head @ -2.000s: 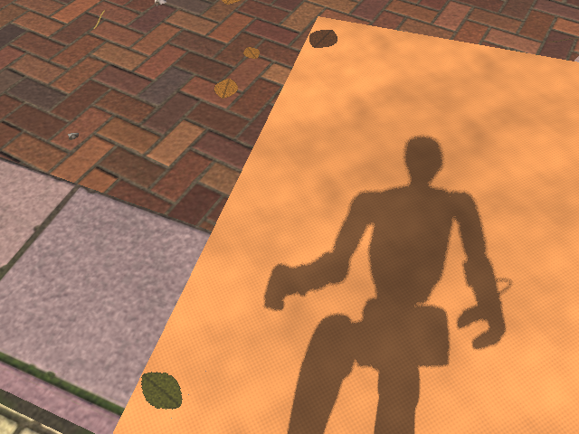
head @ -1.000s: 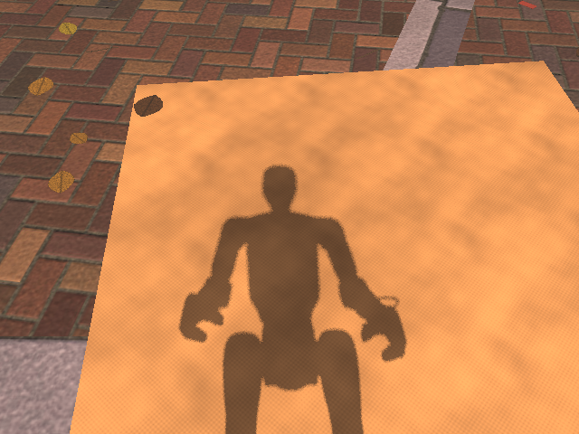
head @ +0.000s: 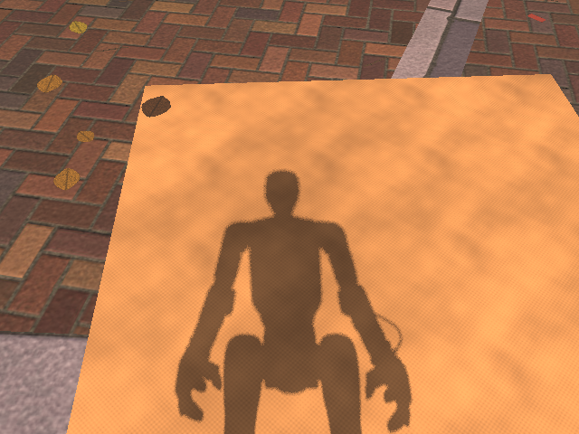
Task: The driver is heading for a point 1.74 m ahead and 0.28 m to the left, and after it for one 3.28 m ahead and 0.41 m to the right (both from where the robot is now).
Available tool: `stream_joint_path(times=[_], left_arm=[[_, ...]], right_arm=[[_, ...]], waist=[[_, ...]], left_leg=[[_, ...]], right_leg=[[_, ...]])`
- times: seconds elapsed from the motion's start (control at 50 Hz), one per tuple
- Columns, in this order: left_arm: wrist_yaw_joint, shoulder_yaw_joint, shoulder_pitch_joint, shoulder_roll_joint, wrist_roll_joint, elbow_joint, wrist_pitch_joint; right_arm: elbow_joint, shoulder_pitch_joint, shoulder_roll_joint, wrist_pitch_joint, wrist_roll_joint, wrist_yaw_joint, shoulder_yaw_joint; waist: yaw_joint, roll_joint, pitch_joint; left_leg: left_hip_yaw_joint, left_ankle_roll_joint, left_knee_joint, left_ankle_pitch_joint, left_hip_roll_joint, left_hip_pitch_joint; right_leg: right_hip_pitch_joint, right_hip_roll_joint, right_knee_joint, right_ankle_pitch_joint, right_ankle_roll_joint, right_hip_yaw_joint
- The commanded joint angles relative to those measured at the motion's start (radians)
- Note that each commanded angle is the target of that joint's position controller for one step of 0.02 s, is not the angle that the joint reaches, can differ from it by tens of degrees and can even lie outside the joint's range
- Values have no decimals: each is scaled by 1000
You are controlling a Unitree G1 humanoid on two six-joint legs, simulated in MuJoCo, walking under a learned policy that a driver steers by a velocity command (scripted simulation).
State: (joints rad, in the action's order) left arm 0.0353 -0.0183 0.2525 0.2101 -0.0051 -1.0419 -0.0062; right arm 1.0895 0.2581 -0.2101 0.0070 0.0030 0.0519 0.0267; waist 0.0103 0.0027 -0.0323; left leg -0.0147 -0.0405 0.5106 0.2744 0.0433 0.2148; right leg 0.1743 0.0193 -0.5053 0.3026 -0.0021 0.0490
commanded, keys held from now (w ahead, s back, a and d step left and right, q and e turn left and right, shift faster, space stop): w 0.70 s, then w+q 0.06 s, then q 0.24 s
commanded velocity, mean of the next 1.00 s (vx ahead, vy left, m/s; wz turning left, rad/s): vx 0.36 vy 0.00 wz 0.08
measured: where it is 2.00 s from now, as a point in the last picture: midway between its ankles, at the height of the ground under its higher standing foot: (306, 418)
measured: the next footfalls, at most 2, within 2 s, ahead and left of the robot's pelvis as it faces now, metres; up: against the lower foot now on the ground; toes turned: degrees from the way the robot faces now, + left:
right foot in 0.62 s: +0.42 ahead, -0.10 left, +0.00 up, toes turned -1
left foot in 1.12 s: +0.62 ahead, +0.11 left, +0.00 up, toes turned +12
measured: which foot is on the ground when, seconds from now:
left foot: down 0.00-0.62, up 0.64-1.00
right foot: down 0.00-0.18, up 0.20-0.60, down 0.62-1.00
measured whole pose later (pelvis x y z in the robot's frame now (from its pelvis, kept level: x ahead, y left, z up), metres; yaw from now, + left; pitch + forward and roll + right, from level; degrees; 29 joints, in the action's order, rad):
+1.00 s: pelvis +0.43 -0.02 +0.01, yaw +6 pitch +1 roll -3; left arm 0.02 -0.04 0.25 0.24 0.01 -1.02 0.09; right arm 0.85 0.14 -0.25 -0.06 0.01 0.00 0.06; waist -0.04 0.04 -0.04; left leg -0.02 0.01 0.72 0.00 0.09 0.65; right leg 0.04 0.07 -0.25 0.23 -0.06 -0.16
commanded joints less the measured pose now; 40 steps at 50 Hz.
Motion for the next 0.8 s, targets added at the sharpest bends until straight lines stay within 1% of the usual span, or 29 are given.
stream_joint_path(times=[0.02, 0.04, 0.08, 0.1, 0.14, 0.16, 0.18, 0.2, 0.22, 0.24, 0.26, 0.28, 0.3, 0.32, 0.34, 0.42, 0.48, 0.54, 0.58, 0.6, 0.62, 0.64, 0.66, 0.68, 0.7, 0.72, 0.74, 0.76, 0.8], left_arm=[[8, -31, 51, 143, -11, 22, 5], [6, -35, 69, 157, -15, 22, 13], [-1, -53, 116, 201, -24, 14, 35], [-3, -56, 107, 202, -26, 18, 42], [-9, -48, 9, 179, -32, 51, 49], [-12, -42, -52, 162, -36, 73, 49], [-15, -31, -87, 115, -28, 92, 56], [-13, -19, -103, 63, -22, 130, 74], [-11, -28, -112, 96, -36, 143, 92], [-20, -32, -94, 111, -47, 135, 104], [-29, -30, -68, 102, -45, 115, 112], [-32, -38, -72, 113, -36, 111, 119], [-36, -49, -99, 134, -25, 113, 121], [-44, -48, -108, 114, -23, 118, 120], [-51, -45, -124, 97, -19, 121, 116], [-61, -21, -302, 39, -20, 192, 107], [-72, -15, -382, 58, -26, 227, 104], [-82, -21, -405, 94, -28, 253, 108], [-82, -43, -321, 140, -26, 240, 112], [-77, -65, -187, 174, -28, 201, 111], [-69, -88, -13, 215, -32, 149, 105], [-58, -108, 153, 290, -12, 115, 97], [-68, -102, 189, 305, -3, 99, 98], [-72, -76, 109, 214, -13, 102, 105], [-70, -64, 10, 173, -16, 119, 111], [-72, -56, -73, 150, -8, 136, 118], [-77, -47, -110, 113, 4, 138, 125], [-79, -43, -117, 102, 15, 125, 131], [-75, -38, -102, 91, 17, 99, 138]], right_arm=[[-26, 32, -98, -9, 7, 6, 17], [-38, 17, -84, -21, 8, 3, 14], [-55, 7, -42, -56, 13, -16, 5], [-60, 6, -45, -71, 18, -26, 6], [-44, 81, -36, -94, 30, -41, 6], [-10, 169, -43, -100, 27, -43, 12], [25, 280, -96, -101, 15, -42, 30], [46, 413, -235, -107, 18, -51, 64], [40, 401, -221, -119, -2, -59, 52], [11, 312, -155, -128, -3, -58, 34], [-12, 261, -123, -132, 1, -61, 25], [-24, 231, -117, -130, 5, -65, 21], [-30, 229, -77, -123, 3, -66, 8], [-24, 252, -75, -116, -2, -64, 4], [-21, 279, -68, -109, -3, -59, 1], [-42, 283, -122, -92, -9, -34, 6], [-37, 310, -151, -94, 2, -27, 17], [-34, 300, -157, -92, 15, -26, 29], [-44, 271, -179, -82, 9, -27, 39], [-51, 254, -180, -73, 3, -28, 41], [-66, 239, -173, -67, -4, -29, 36], [-93, 274, -114, -70, -16, -35, 18], [-88, 372, 23, -95, -1, -45, -19], [-105, 269, -83, -122, 30, -48, 8], [-140, 169, -135, -138, 51, -48, 23], [-144, 129, -136, -143, 48, -39, 27], [-141, 118, -132, -133, 36, -31, 38], [-136, 156, -101, -115, 35, -31, 38], [-131, 175, -73, -86, 36, -27, 42]], waist=[[-16, -52, -89], [-26, -85, -121], [-40, -195, -125], [-33, -199, -136], [39, -176, -149], [85, -132, -145], [115, 9, -101], [140, 296, -37], [116, 270, -52], [67, 154, -113], [46, 112, -114], [35, 83, -111], [38, 70, -101], [39, 112, -87], [45, 108, -76], [67, 82, -103], [73, 108, -127], [40, 104, -130], [-25, 126, -46], [-95, 136, 41], [-174, 128, 145], [-189, -31, 286], [-122, -278, 433], [-132, -195, 296], [-101, -142, 143], [-64, -39, 94], [-31, -14, 55], [3, -58, 62], [26, -65, 18]], left_leg=[[71, 44, 5, 323, -66, 90], [72, 52, 49, 324, -66, 144], [86, 60, 214, 184, -65, 211], [56, 80, 256, 168, -40, 202], [54, 127, 95, 174, -30, 65], [51, 134, -44, 114, -44, -90], [-102, 143, -125, 99, 44, -242], [-492, 252, -307, 242, 257, -364], [-725, 326, -375, 302, 366, -335], [-641, 310, -359, 263, 353, -310], [-514, 273, -356, 205, 297, -305], [-416, 241, -363, 109, 262, -312], [-313, 205, -369, -31, 216, -318], [-252, 198, -370, -141, 201, -305], [-203, 198, -367, -242, 181, -311], [-97, 206, -406, -305, 150, -205], [-72, 215, -441, -280, 167, -159], [-54, 196, -404, -385, 208, -245], [-28, 173, -270, -719, 218, -303], [0, 155, -112, -885, 195, -291], [22, 124, 100, -881, 153, -185], [52, 86, 450, -513, 62, 114], [-50, 51, 752, 272, -112, 364], [-135, 78, 866, 266, -59, 468], [-99, 98, 864, 174, -8, 510], [-87, 103, 816, 75, 46, 451], [-82, 106, 770, 21, 79, 394], [-94, 106, 743, -5, 102, 328], [-88, 93, 692, 12, 96, 285]], right_leg=[[141, -44, 170, 447, -83, 75], [148, -93, 205, 516, -112, 146], [101, -232, 299, 567, -191, 349], [133, -276, 323, 550, -219, 413], [215, -248, 284, 460, -190, 344], [291, -179, 205, 366, -145, 244], [380, -87, -28, 201, -89, 104], [532, 40, -357, 162, -23, -71], [625, 19, -564, 254, -32, 9], [684, -41, -671, 180, -55, 44], [692, -74, -688, 82, -73, 35], [697, -99, -651, 6, -81, 19], [677, -118, -609, -50, -83, 2], [641, -125, -564, -84, -73, -17], [629, -122, -530, -106, -59, -40], [544, -83, -244, -234, -15, -93], [443, -58, -116, -308, -17, -111], [415, -56, -42, -303, -56, -86], [274, -14, -39, -258, -91, -109], [108, 19, -47, -241, -115, -128], [-134, 5, -49, -239, -145, -107], [-467, -221, -34, -96, -232, 204], [-631, -420, 166, 142, -366, 700], [-523, -371, 246, 187, -310, 695], [-359, -345, 259, 82, -267, 522], [-205, -320, 279, -63, -242, 390], [-93, -280, 307, -163, -216, 279], [-29, -265, 333, -188, -214, 212], [57, -243, 352, -420, -215, 90]])
Keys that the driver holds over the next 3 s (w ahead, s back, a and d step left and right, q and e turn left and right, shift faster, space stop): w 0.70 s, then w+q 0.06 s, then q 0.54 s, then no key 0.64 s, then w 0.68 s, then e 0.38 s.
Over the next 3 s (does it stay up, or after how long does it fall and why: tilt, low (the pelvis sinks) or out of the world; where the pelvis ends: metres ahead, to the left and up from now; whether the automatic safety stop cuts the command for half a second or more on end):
stays up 0.88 0.17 0.01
